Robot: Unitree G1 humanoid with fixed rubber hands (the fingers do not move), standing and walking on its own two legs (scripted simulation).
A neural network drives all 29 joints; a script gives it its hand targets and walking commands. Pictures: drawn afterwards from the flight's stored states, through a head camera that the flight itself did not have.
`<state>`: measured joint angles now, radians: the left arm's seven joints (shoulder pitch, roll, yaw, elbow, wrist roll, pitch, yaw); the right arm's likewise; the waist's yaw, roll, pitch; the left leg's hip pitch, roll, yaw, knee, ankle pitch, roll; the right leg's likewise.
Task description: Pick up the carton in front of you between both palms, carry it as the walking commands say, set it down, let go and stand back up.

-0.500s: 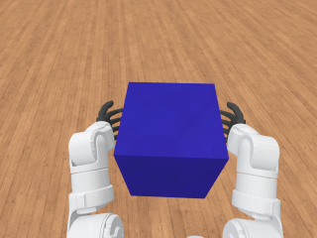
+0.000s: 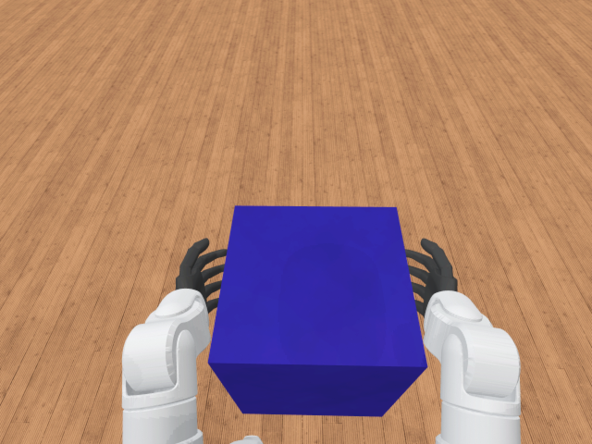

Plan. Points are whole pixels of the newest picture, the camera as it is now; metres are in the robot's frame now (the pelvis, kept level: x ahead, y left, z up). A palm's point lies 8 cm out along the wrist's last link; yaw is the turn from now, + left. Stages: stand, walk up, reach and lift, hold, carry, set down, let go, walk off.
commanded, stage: carry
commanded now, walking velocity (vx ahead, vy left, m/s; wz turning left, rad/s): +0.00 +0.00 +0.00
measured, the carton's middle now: (313, 318) +0.30 +0.01 +0.00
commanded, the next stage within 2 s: none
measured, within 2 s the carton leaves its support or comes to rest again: neither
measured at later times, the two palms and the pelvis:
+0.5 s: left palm (228, 211) +0.43 +0.15 +0.07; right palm (436, 225) +0.41 -0.15 +0.08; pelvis +0.18 +0.01 -0.02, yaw -3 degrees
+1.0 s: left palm (240, 225) +0.45 +0.14 +0.01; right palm (424, 236) +0.44 -0.16 +0.01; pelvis +0.16 +0.01 -0.02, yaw -3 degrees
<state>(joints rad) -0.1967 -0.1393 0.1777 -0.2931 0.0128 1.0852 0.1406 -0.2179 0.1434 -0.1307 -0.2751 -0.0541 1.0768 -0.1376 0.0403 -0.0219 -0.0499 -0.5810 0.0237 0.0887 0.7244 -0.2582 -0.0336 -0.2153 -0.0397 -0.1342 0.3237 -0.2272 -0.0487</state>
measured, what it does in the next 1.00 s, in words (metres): walks ahead: left foot, then right foot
